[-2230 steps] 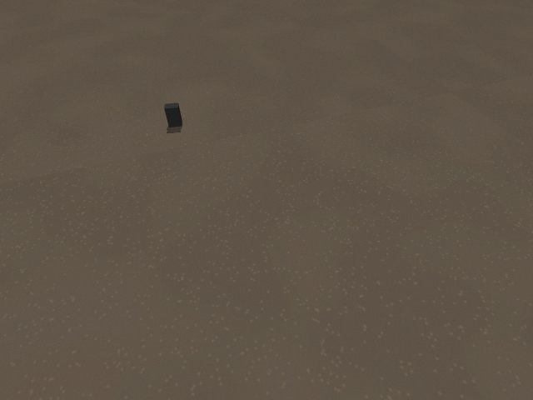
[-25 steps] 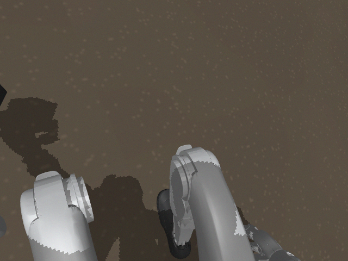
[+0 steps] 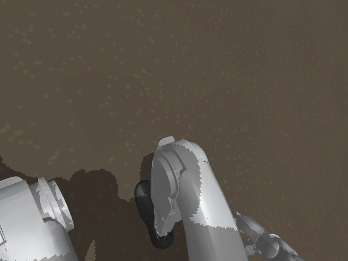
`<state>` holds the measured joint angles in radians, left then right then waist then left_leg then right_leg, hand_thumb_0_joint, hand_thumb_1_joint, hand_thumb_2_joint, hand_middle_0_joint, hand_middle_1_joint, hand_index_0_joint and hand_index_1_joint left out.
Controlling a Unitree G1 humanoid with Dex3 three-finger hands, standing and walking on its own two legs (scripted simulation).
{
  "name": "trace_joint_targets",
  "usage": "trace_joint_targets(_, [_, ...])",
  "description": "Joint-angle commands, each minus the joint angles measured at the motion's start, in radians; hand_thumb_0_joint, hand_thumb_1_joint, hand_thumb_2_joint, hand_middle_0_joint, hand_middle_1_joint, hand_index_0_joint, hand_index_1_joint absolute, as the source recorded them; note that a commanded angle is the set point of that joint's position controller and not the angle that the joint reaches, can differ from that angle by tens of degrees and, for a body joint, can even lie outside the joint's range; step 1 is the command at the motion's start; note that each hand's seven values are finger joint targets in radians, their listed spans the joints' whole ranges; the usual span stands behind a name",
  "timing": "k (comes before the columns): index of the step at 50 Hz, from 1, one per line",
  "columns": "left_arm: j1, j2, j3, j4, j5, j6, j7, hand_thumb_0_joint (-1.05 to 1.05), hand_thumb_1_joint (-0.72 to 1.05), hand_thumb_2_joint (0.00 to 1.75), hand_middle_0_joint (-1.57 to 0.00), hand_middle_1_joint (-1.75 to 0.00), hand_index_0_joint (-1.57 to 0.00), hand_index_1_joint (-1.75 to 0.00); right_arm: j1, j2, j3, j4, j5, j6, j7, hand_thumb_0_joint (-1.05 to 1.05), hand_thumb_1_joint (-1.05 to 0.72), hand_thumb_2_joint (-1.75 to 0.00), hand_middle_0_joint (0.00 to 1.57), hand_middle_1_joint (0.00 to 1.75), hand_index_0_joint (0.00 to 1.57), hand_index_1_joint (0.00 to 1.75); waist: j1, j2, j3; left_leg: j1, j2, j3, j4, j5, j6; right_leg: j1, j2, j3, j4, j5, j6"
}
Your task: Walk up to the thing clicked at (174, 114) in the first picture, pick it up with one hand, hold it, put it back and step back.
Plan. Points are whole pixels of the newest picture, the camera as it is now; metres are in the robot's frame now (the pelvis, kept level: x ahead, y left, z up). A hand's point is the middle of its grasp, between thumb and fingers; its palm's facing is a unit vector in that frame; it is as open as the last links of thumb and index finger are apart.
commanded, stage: lower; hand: left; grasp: from above
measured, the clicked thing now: out of the picture +0.50 +0.35 -0.21
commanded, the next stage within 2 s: loosen in 0.40 s
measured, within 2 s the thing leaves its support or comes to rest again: rests again in 1.74 s
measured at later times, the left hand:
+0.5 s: hand out of the picture +0.48 +0.37 -0.16, palm faces +0.57 -0.82 -0.08, open 6.2 cm
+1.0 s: hand out of the picture +0.47 +0.37 -0.16, palm faces +0.58 -0.82 -0.06, open 7.4 cm
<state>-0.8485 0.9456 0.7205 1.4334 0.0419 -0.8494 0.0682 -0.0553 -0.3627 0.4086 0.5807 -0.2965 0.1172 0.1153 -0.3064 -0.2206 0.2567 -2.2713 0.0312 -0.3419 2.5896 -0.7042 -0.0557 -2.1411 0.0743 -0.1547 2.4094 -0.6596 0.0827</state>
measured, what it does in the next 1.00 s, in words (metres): stands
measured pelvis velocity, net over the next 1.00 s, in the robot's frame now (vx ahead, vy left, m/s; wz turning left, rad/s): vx -0.01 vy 0.01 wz -0.05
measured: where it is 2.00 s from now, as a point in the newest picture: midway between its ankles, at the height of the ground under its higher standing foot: (112, 250)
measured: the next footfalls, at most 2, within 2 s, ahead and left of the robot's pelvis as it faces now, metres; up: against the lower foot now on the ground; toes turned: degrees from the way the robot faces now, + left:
none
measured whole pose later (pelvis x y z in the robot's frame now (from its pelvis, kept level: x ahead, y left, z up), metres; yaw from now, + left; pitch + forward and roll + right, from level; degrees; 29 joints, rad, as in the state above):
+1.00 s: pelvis -0.01 +0.01 +0.00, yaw -3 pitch +18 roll -17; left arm -0.87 1.05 0.62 1.54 0.00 -0.95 0.09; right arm -0.17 -0.37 0.52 0.52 -0.34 0.16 0.09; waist -0.30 -0.26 0.28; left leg -2.25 0.04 -0.38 2.61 -0.72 -0.02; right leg -2.08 0.09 -0.19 2.37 -0.65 0.09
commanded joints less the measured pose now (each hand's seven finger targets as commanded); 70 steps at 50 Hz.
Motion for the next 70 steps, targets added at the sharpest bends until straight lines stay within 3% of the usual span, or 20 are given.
trace_joint_targets(1, [-0.273, 0.368, 0.0, -0.198, 0.006, -0.116, 0.014, 0.0, 0.31, 1.41, -1.26, -1.58, -1.3, -1.55, 0.098, -0.348, -0.081, -0.006, -0.029, 0.019, -0.019, 0.0, -0.87, -0.9, 0.2, 0.3, 0.2, 0.3, -0.058, 0.639, -0.673, 0.517, 0.073, 0.112, -0.279, 0.248, 0.027, 0.34, 0.02, -0.134, -0.162, 0.257, -0.087])
trace_joint_targets(9, [-0.236, 0.346, -0.011, -0.113, -0.022, -0.116, 0.019, 0.0, 0.3, 1.41, -1.24, -1.58, -1.3, -1.55, 0.081, -0.367, -0.041, -0.027, -0.046, 0.028, -0.022, 0.0, -0.86, -0.89, 0.2, 0.3, 0.2, 0.3, -0.096, 0.579, -0.642, 0.504, 0.08, 0.085, -0.257, 0.26, 0.035, 0.375, 0.029, -0.161, -0.172, 0.283, -0.072])
trace_joint_targets(14, [-0.222, 0.38, -0.035, -0.088, -0.01, -0.126, 0.015, 0.0, 0.3, 1.41, -1.25, -1.59, -1.3, -1.56, 0.056, -0.368, -0.02, -0.037, -0.05, 0.034, -0.028, 0.0, -0.86, -0.89, 0.2, 0.3, 0.2, 0.3, -0.098, 0.565, -0.621, 0.475, 0.082, 0.078, -0.256, 0.235, 0.036, 0.388, 0.034, -0.166, -0.174, 0.272, -0.071])
trace_joint_targets(16, [-0.218, 0.358, -0.047, -0.062, -0.017, -0.13, 0.01, 0.0, 0.34, 1.42, -1.25, -1.59, -1.3, -1.56, 0.036, -0.37, -0.017, -0.045, -0.048, 0.036, -0.032, 0.0, -0.85, -0.89, 0.2, 0.3, 0.2, 0.3, -0.105, 0.556, -0.575, 0.46, 0.084, 0.073, -0.264, 0.207, 0.035, 0.352, 0.035, -0.176, -0.173, 0.246, -0.074])
trace_joint_targets(25, [-0.208, 0.349, -0.072, -0.036, -0.03, -0.146, 0.011, 0.0, 0.32, 1.41, -1.25, -1.58, -1.31, -1.55, -0.009, -0.372, 0.0, -0.061, -0.052, 0.041, -0.039, 0.0, -0.85, -0.89, 0.2, 0.3, 0.2, 0.3, -0.108, 0.567, -0.552, 0.473, 0.087, 0.061, -0.279, 0.17, 0.032, 0.335, 0.041, -0.188, -0.18, 0.221, -0.076])
trace_joint_targets(29, [-0.215, 0.343, -0.07, -0.04, -0.042, -0.151, 0.011, 0.0, 0.15, 1.12, -1.19, -1.41, -1.26, -1.36, -0.012, -0.372, 0.005, -0.065, -0.055, 0.045, -0.042, 0.0, -0.84, -0.87, 0.2, 0.3, 0.2, 0.3, -0.112, 0.554, -0.561, 0.471, 0.089, 0.057, -0.272, 0.189, 0.035, 0.351, 0.043, -0.187, -0.184, 0.241, -0.071])
trace_joint_targets(34, [-0.216, 0.337, -0.082, -0.037, -0.036, -0.159, 0.012, 0.0, 0.06, 1.01, -1.16, -1.32, -1.22, -1.28, -0.021, -0.365, 0.008, -0.062, -0.057, 0.049, -0.04, 0.0, -0.85, -0.87, 0.2, 0.3, 0.2, 0.3, -0.11, 0.572, -0.562, 0.491, 0.089, 0.049, -0.283, 0.192, 0.029, 0.345, 0.044, -0.192, -0.182, 0.239, -0.075])
trace_joint_targets(37, [-0.225, 0.337, -0.091, -0.04, -0.03, -0.158, 0.012, 0.0, 0.07, 0.96, -1.11, -1.25, -1.16, -1.21, -0.033, -0.359, 0.01, -0.068, -0.056, 0.052, -0.04, 0.0, -0.85, -0.87, 0.2, 0.3, 0.2, 0.3, -0.108, 0.565, -0.545, 0.462, 0.087, 0.054, -0.278, 0.175, 0.034, 0.339, 0.045, -0.187, -0.187, 0.23, -0.075])
trace_joint_targets(38, [-0.232, 0.324, -0.105, -0.044, -0.028, -0.159, 0.013, 0.0, 0.08, 0.96, -1.09, -1.24, -1.15, -1.2, -0.025, -0.364, 0.007, -0.065, -0.058, 0.053, -0.039, 0.0, -0.85, -0.87, 0.2, 0.3, 0.2, 0.3, -0.12, 0.57, -0.55, 0.477, 0.088, 0.052, -0.279, 0.193, 0.032, 0.35, 0.044, -0.19, -0.187, 0.244, -0.073])
trace_joint_targets(47, [-0.24, 0.311, -0.106, -0.045, -0.029, -0.154, 0.018, 0.0, 0.02, 0.78, -0.92, -1.03, -0.97, -0.99, -0.025, -0.357, 0.001, -0.057, -0.058, 0.054, -0.037, 0.0, -0.85, -0.88, 0.2, 0.3, 0.2, 0.3, -0.115, 0.559, -0.556, 0.476, 0.086, 0.055, -0.28, 0.179, 0.037, 0.341, 0.045, -0.184, -0.199, 0.232, -0.075])
trace_joint_targets(50, [-0.248, 0.275, -0.134, -0.044, -0.029, -0.157, 0.017, 0.0, 0.01, 0.74, -0.88, -0.98, -0.93, -0.94, -0.033, -0.357, 0.0, -0.054, -0.057, 0.055, -0.035, 0.0, -0.85, -0.88, 0.2, 0.3, 0.2, 0.3, -0.124, 0.555, -0.544, 0.486, 0.087, 0.049, -0.286, 0.177, 0.034, 0.328, 0.042, -0.188, -0.197, 0.229, -0.074])
trace_joint_targets(51, [-0.25, 0.303, -0.115, -0.05, -0.026, -0.158, 0.019, 0.0, -0.01, 0.71, -0.86, -0.95, -0.91, -0.91, -0.036, -0.357, -0.002, -0.056, -0.055, 0.053, -0.036, 0.0, -0.85, -0.88, 0.2, 0.3, 0.2, 0.3, -0.115, 0.562, -0.548, 0.486, 0.088, 0.049, -0.289, 0.18, 0.033, 0.318, 0.043, -0.185, -0.193, 0.227, -0.078])
trace_joint_targets(52, [-0.253, 0.284, -0.133, -0.048, -0.028, -0.16, 0.02, 0.0, 0.02, 0.69, -0.84, -0.92, -0.89, -0.88, -0.027, -0.357, 0.002, -0.053, -0.057, 0.055, -0.035, 0.0, -0.85, -0.88, 0.2, 0.3, 0.2, 0.3, -0.124, 0.56, -0.556, 0.492, 0.087, 0.048, -0.285, 0.198, 0.034, 0.341, 0.042, -0.185, -0.195, 0.244, -0.074])
trace_joint_targets(55, [-0.254, 0.283, -0.123, -0.043, -0.029, -0.162, 0.024, 0.0, -0.07, 0.67, -0.72, -0.82, -0.77, -0.78, -0.031, -0.358, 0.0, -0.057, -0.056, 0.057, -0.034, 0.0, -0.85, -0.88, 0.2, 0.3, 0.2, 0.3, -0.121, 0.558, -0.553, 0.498, 0.088, 0.041, -0.295, 0.195, 0.032, 0.325, 0.04, -0.188, -0.191, 0.236, -0.077])
trace_joint_targets(58, [-0.259, 0.287, -0.13, -0.038, -0.024, -0.165, 0.028, 0.0, -0.07, 0.53, -0.69, -0.74, -0.73, -0.7, -0.031, -0.36, 0.003, -0.053, -0.057, 0.059, -0.033, 0.0, -0.85, -0.88, 0.2, 0.3, 0.2, 0.3, -0.125, 0.574, -0.556, 0.509, 0.089, 0.036, -0.299, 0.198, 0.028, 0.322, 0.04, -0.19, -0.188, 0.238, -0.077])
trace_joint_targets(62, [-0.255, 0.325, -0.106, -0.033, -0.021, -0.168, 0.04, 0.0, -0.18, 0.43, -0.44, -0.53, -0.48, -0.5, -0.034, -0.357, 0.007, -0.06, -0.058, 0.063, -0.033, 0.0, -0.85, -0.88, 0.2, 0.3, 0.2, 0.3, -0.113, 0.566, -0.558, 0.481, 0.086, 0.049, -0.291, 0.185, 0.034, 0.337, 0.041, -0.183, -0.195, 0.227, -0.077])
trace_joint_targets(63, [-0.26, 0.31, -0.116, -0.032, -0.025, -0.171, 0.04, 0.0, -0.21, 0.41, -0.42, -0.51, -0.45, -0.48, -0.039, -0.354, 0.009, -0.062, -0.058, 0.062, -0.031, 0.0, -0.86, -0.89, 0.2, 0.3, 0.2, 0.3, -0.113, 0.565, -0.552, 0.478, 0.085, 0.051, -0.291, 0.182, 0.034, 0.334, 0.041, -0.182, -0.198, 0.224, -0.078])
trace_joint_targets(66, [-0.241, 0.352, -0.09, -0.028, -0.021, -0.171, 0.05, 0.0, -0.25, 0.39, -0.36, -0.46, -0.39, -0.44, -0.035, -0.356, 0.015, -0.067, -0.061, 0.064, -0.034, 0.0, -0.85, -0.89, 0.2, 0.3, 0.2, 0.3, -0.102, 0.563, -0.579, 0.488, 0.087, 0.056, -0.282, 0.208, 0.036, 0.363, 0.044, -0.18, -0.201, 0.246, -0.076])
trace_joint_targets(68, [-0.251, 0.343, -0.101, -0.028, -0.019, -0.173, 0.053, 0.0, -0.3, 0.35, -0.33, -0.42, -0.35, -0.4, -0.046, -0.356, 0.017, -0.069, -0.061, 0.064, -0.034, 0.0, -0.86, -0.89, 0.2, 0.3, 0.2, 0.3, -0.11, 0.564, -0.555, 0.476, 0.088, 0.053, -0.284, 0.193, 0.037, 0.344, 0.043, -0.184, -0.201, 0.231, -0.077])
trace_joint_targets(70, [-0.24, 0.358, -0.092, -0.032, -0.016, -0.17, 0.057, 0.0, -0.3, 0.34, -0.29, -0.4, -0.32, -0.37, -0.041, -0.351, 0.021, -0.073, -0.062, 0.064, -0.035, 0.0, -0.86, -0.89, 0.2, 0.3, 0.2, 0.3, -0.098, 0.575, -0.571, 0.487, 0.087, 0.059, -0.285, 0.209, 0.035, 0.366, 0.044, -0.18, -0.202, 0.243, -0.078])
